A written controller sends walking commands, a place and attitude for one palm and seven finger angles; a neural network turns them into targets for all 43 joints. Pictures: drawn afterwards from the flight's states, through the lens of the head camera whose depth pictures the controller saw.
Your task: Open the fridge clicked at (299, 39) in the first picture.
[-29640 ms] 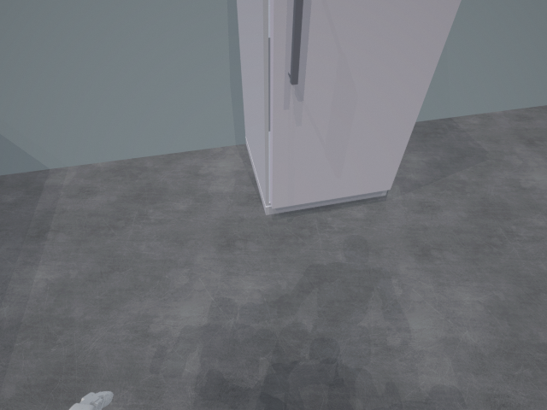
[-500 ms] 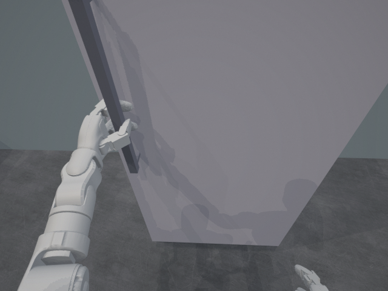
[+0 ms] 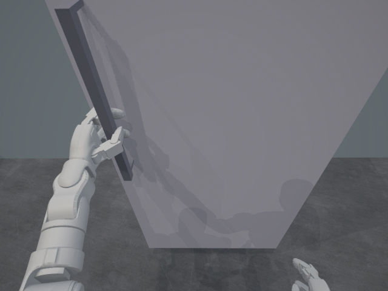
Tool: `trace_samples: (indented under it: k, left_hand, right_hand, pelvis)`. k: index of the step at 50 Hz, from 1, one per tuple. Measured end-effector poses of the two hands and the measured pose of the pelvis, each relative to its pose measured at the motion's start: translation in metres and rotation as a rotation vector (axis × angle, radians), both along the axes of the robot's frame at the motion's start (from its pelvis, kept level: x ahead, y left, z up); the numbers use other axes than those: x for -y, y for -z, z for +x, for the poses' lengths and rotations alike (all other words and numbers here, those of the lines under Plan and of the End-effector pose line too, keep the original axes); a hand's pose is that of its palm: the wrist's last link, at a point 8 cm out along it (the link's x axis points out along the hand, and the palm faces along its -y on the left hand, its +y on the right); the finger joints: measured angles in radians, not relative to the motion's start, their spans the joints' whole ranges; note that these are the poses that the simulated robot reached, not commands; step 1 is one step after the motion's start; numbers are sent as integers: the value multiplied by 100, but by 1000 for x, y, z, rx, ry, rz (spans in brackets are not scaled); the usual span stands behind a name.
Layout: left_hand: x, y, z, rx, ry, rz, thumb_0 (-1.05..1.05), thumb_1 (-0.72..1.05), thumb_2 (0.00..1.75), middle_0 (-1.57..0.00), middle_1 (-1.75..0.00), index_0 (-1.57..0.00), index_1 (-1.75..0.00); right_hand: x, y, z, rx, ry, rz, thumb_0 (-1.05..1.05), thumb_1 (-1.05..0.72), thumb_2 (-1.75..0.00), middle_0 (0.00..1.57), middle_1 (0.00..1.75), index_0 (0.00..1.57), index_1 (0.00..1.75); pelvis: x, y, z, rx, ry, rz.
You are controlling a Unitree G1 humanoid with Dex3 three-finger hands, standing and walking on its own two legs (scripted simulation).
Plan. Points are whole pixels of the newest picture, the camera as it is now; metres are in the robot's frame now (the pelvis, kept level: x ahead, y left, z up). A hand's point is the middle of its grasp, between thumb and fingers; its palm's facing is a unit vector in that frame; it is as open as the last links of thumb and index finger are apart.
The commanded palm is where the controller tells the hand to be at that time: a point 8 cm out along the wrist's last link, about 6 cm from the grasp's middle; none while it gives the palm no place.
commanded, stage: grip the handle and tug to test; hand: left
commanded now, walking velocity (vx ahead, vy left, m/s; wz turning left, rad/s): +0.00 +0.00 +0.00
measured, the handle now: (109, 111) +0.43 +0.20 +0.18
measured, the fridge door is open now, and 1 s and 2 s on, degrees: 0 17 46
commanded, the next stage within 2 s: pull the door a little, standing still in 0.18 s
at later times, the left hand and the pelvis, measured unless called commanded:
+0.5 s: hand (115, 154) +0.34 +0.17 +0.14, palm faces +0.04 -1.00 -0.02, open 5.9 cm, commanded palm +0.29 +0.22 +0.14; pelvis +0.03 +0.00 +0.00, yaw +1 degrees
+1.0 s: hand (116, 216) +0.21 +0.13 +0.14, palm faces +0.07 -0.98 -0.21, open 6.3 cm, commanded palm +0.18 +0.18 +0.14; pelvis -0.03 +0.00 +0.01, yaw +1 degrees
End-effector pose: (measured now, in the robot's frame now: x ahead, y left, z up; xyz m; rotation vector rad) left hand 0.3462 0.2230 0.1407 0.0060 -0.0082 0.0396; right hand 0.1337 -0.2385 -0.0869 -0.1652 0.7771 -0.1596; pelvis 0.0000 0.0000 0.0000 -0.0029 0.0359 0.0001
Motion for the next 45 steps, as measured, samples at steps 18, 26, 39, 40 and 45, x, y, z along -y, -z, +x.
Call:
trace_samples:
  k: [18,26,39,40,45]
  left_hand:
    - [1,0,-18,2,12,12,1,76,79,-30,-135,-28,-137]
    - [4,-2,-33,-14,3,15,1,74,80,-32,-133,-31,-136]
    - [17,-5,-101,48,-30,192,-1,64,77,-37,-136,-33,-137]
    - [18,-5,-106,52,-35,199,-2,64,77,-38,-137,-33,-138]
    - [27,-4,-131,67,-39,207,-3,63,76,-41,-138,-33,-137]
  right_hand:
    - [-7,-8,42,22,-30,-2,1,-90,-90,20,30,20,30]
    - [-17,-12,64,57,-72,16,1,-90,-90,20,30,20,30]
    - [-20,-19,63,61,-107,-3,1,-90,-90,20,30,20,30]
    - [-19,-18,60,47,-105,-8,1,-90,-90,20,30,20,30]
    - [-18,-15,37,0,-79,-13,1,-90,-90,20,30,20,30]
  pelvis:
    - [-2,-2,29,-2,-1,0]
    - [-1,-4,29,4,-11,0]
    - [2,-5,13,24,-23,-5]
    - [1,-6,10,24,-23,-5]
    - [-2,-8,-10,27,-23,-2]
